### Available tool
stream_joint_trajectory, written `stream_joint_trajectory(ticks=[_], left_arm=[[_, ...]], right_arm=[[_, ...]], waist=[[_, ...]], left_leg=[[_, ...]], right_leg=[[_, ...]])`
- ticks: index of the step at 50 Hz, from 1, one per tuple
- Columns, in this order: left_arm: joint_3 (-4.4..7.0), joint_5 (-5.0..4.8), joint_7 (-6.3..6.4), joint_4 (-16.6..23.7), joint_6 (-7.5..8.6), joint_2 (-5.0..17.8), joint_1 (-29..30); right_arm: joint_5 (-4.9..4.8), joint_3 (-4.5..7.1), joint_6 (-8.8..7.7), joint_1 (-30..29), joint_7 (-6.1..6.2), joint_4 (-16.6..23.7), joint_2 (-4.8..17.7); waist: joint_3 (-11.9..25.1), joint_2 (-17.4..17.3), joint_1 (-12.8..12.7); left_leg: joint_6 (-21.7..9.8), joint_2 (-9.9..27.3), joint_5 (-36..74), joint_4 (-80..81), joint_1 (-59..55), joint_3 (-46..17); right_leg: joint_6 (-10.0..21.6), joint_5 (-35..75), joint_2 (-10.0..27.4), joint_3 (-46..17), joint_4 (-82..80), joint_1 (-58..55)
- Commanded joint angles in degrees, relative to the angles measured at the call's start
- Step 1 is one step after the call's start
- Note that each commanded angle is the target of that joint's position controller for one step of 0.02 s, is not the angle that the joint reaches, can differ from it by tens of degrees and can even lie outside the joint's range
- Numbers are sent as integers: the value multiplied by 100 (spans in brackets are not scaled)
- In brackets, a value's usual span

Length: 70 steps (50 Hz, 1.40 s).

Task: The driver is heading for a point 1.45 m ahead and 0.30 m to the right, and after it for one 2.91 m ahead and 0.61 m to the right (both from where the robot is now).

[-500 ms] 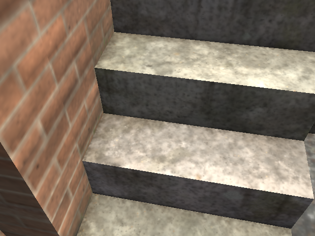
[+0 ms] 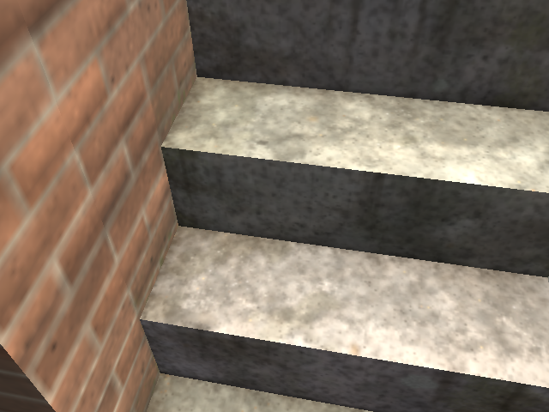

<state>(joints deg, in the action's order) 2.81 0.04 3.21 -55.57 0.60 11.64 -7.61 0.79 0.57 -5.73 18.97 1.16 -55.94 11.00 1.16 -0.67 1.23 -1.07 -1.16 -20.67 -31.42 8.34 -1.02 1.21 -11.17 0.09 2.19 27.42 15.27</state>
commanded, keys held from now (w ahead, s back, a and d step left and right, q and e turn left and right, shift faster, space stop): w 1.00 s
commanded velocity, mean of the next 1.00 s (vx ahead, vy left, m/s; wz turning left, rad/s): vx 0.36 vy -0.10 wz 0.00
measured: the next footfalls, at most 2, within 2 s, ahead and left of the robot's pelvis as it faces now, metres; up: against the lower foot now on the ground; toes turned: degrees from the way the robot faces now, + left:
left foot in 0.32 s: +0.13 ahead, +0.16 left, +0.00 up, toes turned +2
right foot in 0.80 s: +0.10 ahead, -0.24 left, +0.00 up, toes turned -2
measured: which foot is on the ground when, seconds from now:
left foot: up 0.00-0.30, down 0.32-0.80, up 0.82-1.00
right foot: down 0.00-0.32, up 0.34-0.78, down 0.80-1.00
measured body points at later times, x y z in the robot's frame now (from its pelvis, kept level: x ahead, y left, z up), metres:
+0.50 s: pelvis +0.06 +0.01 -0.01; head +0.07 +0.06 +0.44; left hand +0.21 +0.25 -0.14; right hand +0.03 -0.24 -0.13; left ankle +0.09 +0.16 -0.74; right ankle +0.02 -0.15 -0.44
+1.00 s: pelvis +0.10 -0.12 -0.01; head +0.10 -0.15 +0.44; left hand +0.15 +0.13 -0.13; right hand +0.16 -0.34 -0.16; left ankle +0.01 +0.04 -0.55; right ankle +0.06 -0.23 -0.74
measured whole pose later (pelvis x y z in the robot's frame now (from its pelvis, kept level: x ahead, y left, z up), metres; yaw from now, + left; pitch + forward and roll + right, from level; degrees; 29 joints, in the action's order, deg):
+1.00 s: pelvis +0.10 -0.12 -0.01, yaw +0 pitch +1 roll +1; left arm 2.3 1.1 -0.4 -52.2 0.4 9.5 -18.7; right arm 1.4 1.2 0.8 17.7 3.4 -47.9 9.6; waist 2.5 -3.9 2.2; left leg 3.9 -2.2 -19.7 -92.7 34.1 -5.6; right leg 0.3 -21.4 2.6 3.4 33.4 13.4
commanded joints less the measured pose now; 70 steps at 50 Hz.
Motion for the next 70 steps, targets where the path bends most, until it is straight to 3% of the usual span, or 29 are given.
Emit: stream_joint_trajectory(ticks=[1, 5, 11, 14, 15, 16, 17, 18, 19, 21, 23, 26, 31, 32, 35, 36, 38, 40, 41, 42, 43, 46, 49, 53, 59, 61, 62, 64, 70], left_arm=[[285, 9, -41, -182, 114, 1034, -1534], [285, -13, -22, -313, 71, 864, -1111], [-30, 146, 49, -171, 50, 323, -691], [13, 121, 168, -147, 18, 974, -977], [-37, -143, 210, 261, -129, 967, -630], [-100, -80, 178, 746, -197, 876, -480], [-306, 185, 134, 1148, -181, 232, -358], [-205, 43, -16, 465, -91, 254, -1847], [-117, -30, -58, 733, -170, 436, -1906], [-265, 41, -34, 1652, -252, 195, -101], [-299, 149, -112, 1924, -284, 222, -117], [-456, -102, -234, 2256, -265, -5, -144], [-590, 3, -148, 3057, -312, -92, 659], [-650, 31, -206, 2971, -222, -245, 513], [-709, 97, -365, 2994, -138, -126, 781], [-471, 58, -356, 2697, -124, 191, 669], [-235, 173, -368, 2447, 107, 250, 263], [-154, 126, -461, 1793, 309, -42, -278], [-114, -23, -466, 1363, 339, 315, -822], [101, -18, -496, 603, 229, 899, -1924], [322, 164, -521, 736, 165, 1416, -2048], [89, 41, -573, 905, 59, 523, -438], [68, 115, -248, 623, 74, 356, -1065], [100, 87, 55, 563, 44, 483, -1180], [127, -214, 95, 786, -142, 581, -1121], [193, -196, -44, 732, -85, 647, -1428], [159, -208, -75, 484, -34, 272, -2376], [220, -234, -144, 336, 19, 529, -1570], [239, -135, -175, 252, 6, 410, -1200]], right_arm=[[-151, 32, -85, 127, 72, 316, 394], [-71, 238, 126, 150, 45, 119, 388], [86, 95, 227, -144, 67, 89, -204], [-23, -3, 299, -183, 135, 261, -293], [-51, 207, 334, 255, 206, 356, 328], [15, 366, 308, 845, 196, 100, 944], [96, 429, 280, 1412, 322, -12, 1437], [347, 419, 143, 2041, 369, 27, 1670], [268, 470, 150, 1579, 367, 120, 1801], [17, 269, 285, 1041, 517, 26, 895], [140, 31, 367, 712, 499, 252, 286], [86, 9, 406, 768, 596, 639, 575], [102, 163, 392, 1130, 765, 919, 873], [-164, 138, 443, 1121, 779, 720, 569], [-38, 185, 570, -966, 789, 1751, 923], [152, 198, 584, -894, 690, 1932, 1095], [61, 180, 810, -558, 622, 1951, 1109], [-34, 40, 781, 88, 563, 2018, 594], [338, -116, 683, 1048, 283, 1917, -197], [184, -178, 557, 2195, 91, 1389, -819], [-142, -115, 443, 2456, 67, 932, -651], [-154, 150, 694, 490, 238, 961, 117], [163, 104, 563, -304, 234, 1125, 61], [97, 8, 624, -108, 179, 1107, -309], [-22, 17, 768, -314, 221, 1159, -279], [25, 97, 694, 37, 189, 1147, 119], [62, 126, 687, -237, 104, 1069, 339], [130, 104, 756, -253, 88, 1062, -3], [137, 76, 569, -602, 98, 1174, -40]], waist=[[380, 1315, -485], [-512, 414, -77], [-141, 522, 296], [303, 1157, 390], [-204, 1474, 694], [-277, 658, 645], [395, -1294, 422], [1979, -1493, 422], [1380, -1219, 140], [-619, -679, 220], [-479, -287, -39], [-463, -858, -89], [-405, -1235, 161], [-178, -1592, -5], [41, -859, -549], [336, -700, -466], [349, -1069, -496], [-78, -187, -101], [89, 1842, 565], [1331, 2348, 713], [1597, 1867, 421], [-374, 1622, 273], [-340, 884, 74], [122, 566, 313], [-481, 974, 70], [-120, 323, -18], [103, -665, -594], [-462, -170, -68], [-392, -388, -171]], left_leg=[[352, 206, -1405, -3364, 2148, -37], [278, 522, -437, -5823, 3487, -179], [422, 617, 895, -2863, 1851, 208], [442, 121, 465, -809, 270, 730], [453, 29, 685, 762, 260, 654], [427, 164, 2519, 1012, -200, 363], [121, 1993, 6876, 566, -1157, -2093], [-1401, 3382, 6739, 806, -1266, -3950], [-1977, 3492, 3678, 1307, -1036, -4085], [-973, 2513, 348, 1311, -162, -2459], [-480, 1562, 251, 968, 731, -1268], [-725, 1827, 572, 1436, 985, -1061], [-690, 1994, 895, 1805, 136, -1000], [-648, 1814, -4, 1966, -99, -621], [-265, 1206, 1136, 2278, 2291, 476], [-579, 1391, 2071, 2293, 2570, 389], [-414, 1442, 3556, 1162, 504, -61], [5, 1407, 2283, -449, -603, -330], [329, 956, -733, -1799, 1255, -168], [618, 229, -1137, -3508, 2341, -916], [772, 177, -584, -5051, 2391, -1104], [682, 87, -319, -7181, 3348, -831], [376, 66, 223, -6351, 3466, -945], [450, 237, 99, -4310, 2482, -739], [155, 36, 807, 1184, 524, 457], [-37, 380, 2867, 1515, -166, -148], [-253, 632, 3186, 923, -111, -301], [-446, 499, 1468, 1284, 391, -346], [-415, 467, 1574, 1483, 460, -389]], right_leg=[[2021, 1933, 2291, -2952, -1282, -1700], [1458, -1092, 1676, -2003, -1588, -444], [1037, 1132, 1133, -432, -855, 888], [1108, 2417, 1174, -488, -527, 799], [706, 2614, 468, -9, 583, 477], [402, 1806, 263, -47, 2253, 1076], [-129, -1834, -290, -221, 4773, 2550], [-296, -2502, -829, -1989, 7212, 2172], [-448, -2510, -965, -1930, 8851, 3327], [-234, -1813, -501, -1557, 9754, 5473], [-215, -701, -533, -1545, 9186, 4552], [-435, -1037, -701, -1351, 10610, 4558], [-688, -1729, -240, -1208, 10386, 5217], [-732, -2134, 187, -1045, 9476, 5037], [-491, -213, 823, -257, 4629, 976], [-537, 1202, 522, 141, 3873, -291], [-224, 667, 232, 127, 1051, -127], [-295, 1614, 203, -102, -2132, -78], [-675, 6482, 825, -297, -360, -1564], [-224, 9603, 1885, -1210, 848, -2359], [395, 7910, 2421, -2093, 122, -1545], [954, 2353, 1862, -1416, -535, 95], [805, 3266, 1724, -1204, -469, -567], [1079, 3253, 1821, -1018, -610, -837], [736, 2537, 1301, -958, -497, -571], [429, 1968, 852, -734, 293, -561], [213, 413, 616, -521, -384, -625], [1, -835, 314, -221, -276, -445], [9, -181, 423, -329, -251, -619]])
Over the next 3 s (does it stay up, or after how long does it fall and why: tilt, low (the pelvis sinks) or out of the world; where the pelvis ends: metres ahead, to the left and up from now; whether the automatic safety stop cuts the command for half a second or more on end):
stays up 0.10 -0.10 0.01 its command is cut before an obstacle after 0.3 s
